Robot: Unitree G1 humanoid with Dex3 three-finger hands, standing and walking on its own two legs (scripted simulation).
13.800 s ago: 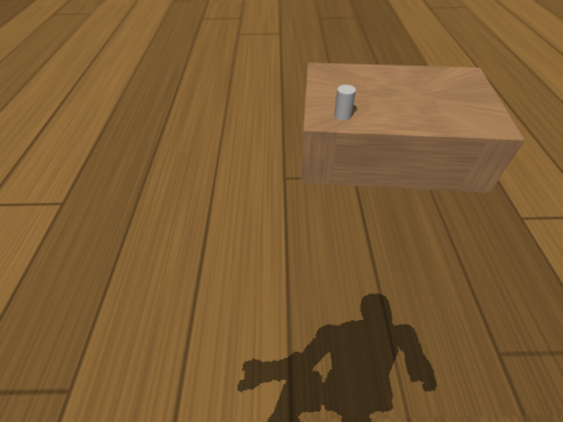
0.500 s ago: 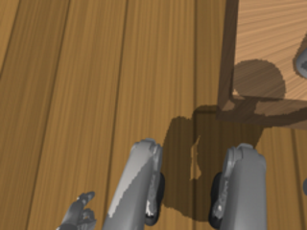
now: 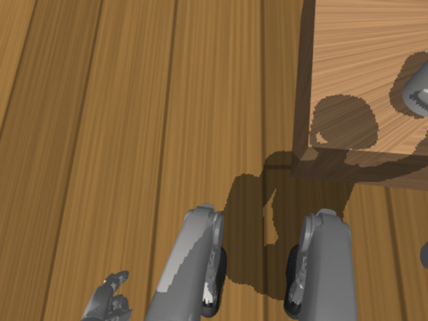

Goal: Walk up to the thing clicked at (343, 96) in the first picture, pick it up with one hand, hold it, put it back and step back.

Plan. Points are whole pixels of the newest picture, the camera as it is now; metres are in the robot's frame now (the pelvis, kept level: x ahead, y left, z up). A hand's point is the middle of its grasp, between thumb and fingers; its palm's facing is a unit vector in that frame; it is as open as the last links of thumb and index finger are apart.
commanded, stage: settle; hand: right
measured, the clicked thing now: out of the picture +0.50 -0.31 +0.02
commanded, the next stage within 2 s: lift in 0.56 s
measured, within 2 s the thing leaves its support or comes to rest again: neither
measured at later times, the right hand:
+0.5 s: hand out of the picture +0.51 -0.33 +0.04, palm faces +0.34 +0.94 -0.02, open 11.4 cm
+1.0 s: hand out of the picture +0.49 -0.32 +0.08, palm faces +0.34 +0.94 -0.02, open 11.4 cm
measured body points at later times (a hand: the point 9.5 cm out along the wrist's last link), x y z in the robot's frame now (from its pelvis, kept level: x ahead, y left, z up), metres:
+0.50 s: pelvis +0.01 -0.01 +0.03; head +0.22 -0.06 +0.43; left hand +0.11 +0.26 -0.08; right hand +0.49 -0.37 +0.05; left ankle +0.07 +0.12 -0.44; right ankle +0.09 -0.14 -0.44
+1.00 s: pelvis +0.01 -0.01 +0.07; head +0.20 -0.07 +0.47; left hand +0.11 +0.25 -0.05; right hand +0.46 -0.37 +0.08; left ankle +0.07 +0.12 -0.44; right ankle +0.09 -0.14 -0.44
